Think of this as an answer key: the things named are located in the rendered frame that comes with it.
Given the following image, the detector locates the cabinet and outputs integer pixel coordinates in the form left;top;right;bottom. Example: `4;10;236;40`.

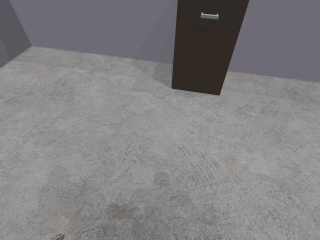
171;0;250;96

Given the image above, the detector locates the drawer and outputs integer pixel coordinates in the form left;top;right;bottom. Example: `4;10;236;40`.
179;0;244;27

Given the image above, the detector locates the handle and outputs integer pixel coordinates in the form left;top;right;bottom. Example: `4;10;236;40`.
200;12;219;20

